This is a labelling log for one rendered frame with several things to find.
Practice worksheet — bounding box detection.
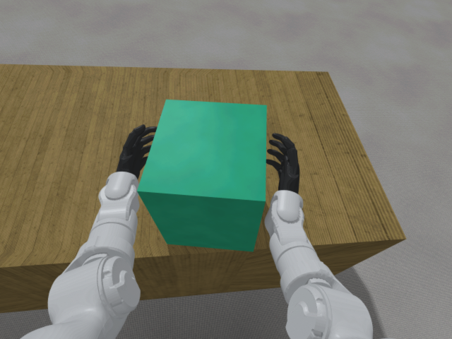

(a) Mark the left robot forearm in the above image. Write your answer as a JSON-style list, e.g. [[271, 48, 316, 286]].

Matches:
[[48, 172, 139, 325]]

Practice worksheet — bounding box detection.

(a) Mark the carton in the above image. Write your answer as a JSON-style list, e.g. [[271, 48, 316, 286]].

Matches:
[[137, 100, 267, 252]]

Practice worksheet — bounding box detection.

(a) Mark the left robot hand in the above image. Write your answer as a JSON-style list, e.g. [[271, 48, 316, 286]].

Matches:
[[116, 124, 157, 179]]

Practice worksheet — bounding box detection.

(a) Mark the right robot hand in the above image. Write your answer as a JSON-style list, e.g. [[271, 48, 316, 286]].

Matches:
[[266, 133, 299, 194]]

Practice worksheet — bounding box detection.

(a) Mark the robot right upper arm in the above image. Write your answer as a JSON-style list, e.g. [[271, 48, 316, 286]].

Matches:
[[286, 284, 394, 339]]

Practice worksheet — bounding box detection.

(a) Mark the right robot forearm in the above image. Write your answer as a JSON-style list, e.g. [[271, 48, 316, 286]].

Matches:
[[265, 190, 352, 305]]

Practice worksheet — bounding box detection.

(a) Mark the robot left upper arm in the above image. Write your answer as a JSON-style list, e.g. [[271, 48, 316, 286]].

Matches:
[[21, 256, 141, 339]]

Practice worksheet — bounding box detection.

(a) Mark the pedestal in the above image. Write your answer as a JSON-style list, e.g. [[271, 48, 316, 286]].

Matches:
[[0, 64, 406, 313]]

